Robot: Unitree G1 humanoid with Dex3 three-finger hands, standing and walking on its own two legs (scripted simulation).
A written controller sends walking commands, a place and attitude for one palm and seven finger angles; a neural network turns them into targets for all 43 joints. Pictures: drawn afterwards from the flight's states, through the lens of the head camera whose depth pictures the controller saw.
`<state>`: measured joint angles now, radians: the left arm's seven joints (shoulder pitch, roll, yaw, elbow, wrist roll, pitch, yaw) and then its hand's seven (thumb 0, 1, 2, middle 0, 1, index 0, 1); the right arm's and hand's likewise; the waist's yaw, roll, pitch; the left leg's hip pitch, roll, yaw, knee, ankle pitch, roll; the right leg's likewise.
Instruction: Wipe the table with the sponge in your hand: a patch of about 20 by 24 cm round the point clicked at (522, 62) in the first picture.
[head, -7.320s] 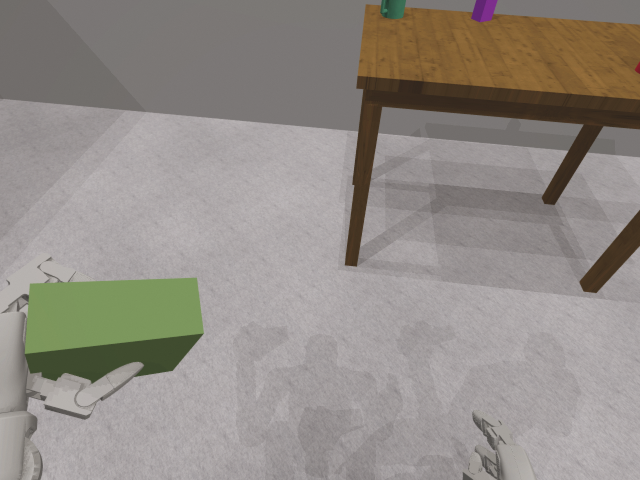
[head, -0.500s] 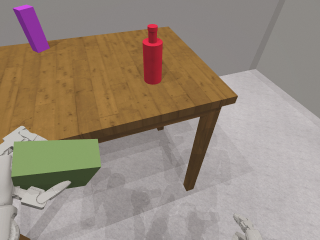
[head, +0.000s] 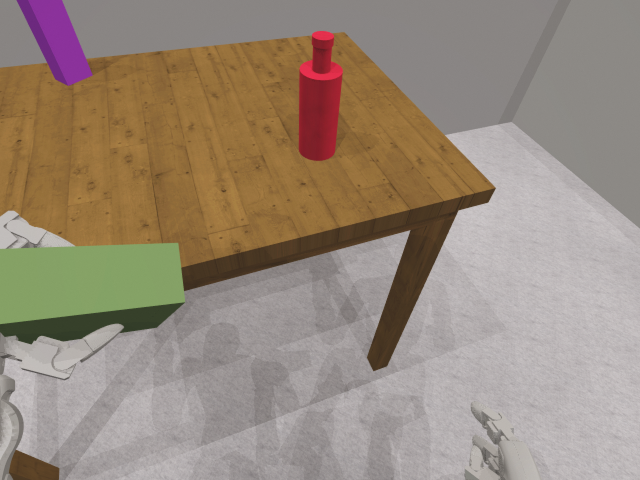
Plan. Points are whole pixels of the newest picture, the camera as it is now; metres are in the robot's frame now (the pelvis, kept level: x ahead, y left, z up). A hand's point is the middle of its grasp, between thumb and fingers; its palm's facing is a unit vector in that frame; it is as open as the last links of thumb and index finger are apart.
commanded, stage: look again from close up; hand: left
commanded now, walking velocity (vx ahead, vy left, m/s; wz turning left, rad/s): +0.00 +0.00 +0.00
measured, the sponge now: (120, 294) +0.25 +0.22 +0.15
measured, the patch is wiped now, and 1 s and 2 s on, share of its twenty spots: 0.00 0.00 0.00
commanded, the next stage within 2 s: shuffle to correct the standing spot in 0.08 s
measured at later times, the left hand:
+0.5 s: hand (74, 266) +0.27 +0.28 +0.16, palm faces +0.43 -0.83 -0.35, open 9.9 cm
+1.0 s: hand (98, 234) +0.31 +0.27 +0.16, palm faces +0.41 -0.80 -0.44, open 9.9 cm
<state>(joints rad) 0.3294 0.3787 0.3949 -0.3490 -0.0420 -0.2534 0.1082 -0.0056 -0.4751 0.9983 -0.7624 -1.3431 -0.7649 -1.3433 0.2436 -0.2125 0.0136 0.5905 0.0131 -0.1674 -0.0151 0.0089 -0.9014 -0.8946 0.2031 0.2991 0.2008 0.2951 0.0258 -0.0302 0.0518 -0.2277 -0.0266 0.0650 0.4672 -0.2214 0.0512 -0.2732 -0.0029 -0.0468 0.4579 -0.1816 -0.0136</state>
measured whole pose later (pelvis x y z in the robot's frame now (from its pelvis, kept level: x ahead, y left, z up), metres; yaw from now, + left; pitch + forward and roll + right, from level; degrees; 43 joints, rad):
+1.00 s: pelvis +0.10 +0.02 -0.02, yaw +3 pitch -2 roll -1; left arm 0.46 0.39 0.39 -0.51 -0.04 -0.23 0.10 -0.01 -0.47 1.00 -0.76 -1.35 -0.76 -1.35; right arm 0.25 -0.21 -0.01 0.60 0.01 -0.05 0.01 0.01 -0.90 -0.89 0.20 0.30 0.20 0.30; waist -0.01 0.02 0.06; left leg -0.44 -0.03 0.00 1.19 -0.48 0.02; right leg -0.32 0.01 -0.16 0.66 -0.32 -0.08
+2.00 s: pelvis +0.13 +0.08 +0.00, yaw +1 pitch -2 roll -1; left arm 0.45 0.34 0.34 -0.49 -0.04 -0.10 0.15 -0.01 -0.47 1.00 -0.76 -1.35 -0.76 -1.35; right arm 0.20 -0.21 0.00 0.58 0.02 -0.08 -0.05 0.01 -0.90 -0.89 0.20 0.30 0.20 0.29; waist 0.02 0.00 0.07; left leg -0.26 0.09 0.07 0.45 -0.16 -0.02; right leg -0.16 -0.04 -0.08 0.39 -0.20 0.03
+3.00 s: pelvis +0.14 +0.12 -0.01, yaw +0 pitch -2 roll -1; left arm 0.26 0.42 0.47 -0.41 -0.03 -0.21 0.10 -0.01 -0.47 1.01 -0.75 -1.35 -0.76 -1.35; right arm 0.16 -0.17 0.00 0.54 0.01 -0.17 0.04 0.01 -0.90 -0.89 0.20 0.30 0.20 0.30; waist 0.04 -0.02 0.12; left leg -0.29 0.04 0.12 0.55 -0.24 0.03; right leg -0.22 -0.08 -0.03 0.51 -0.26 0.02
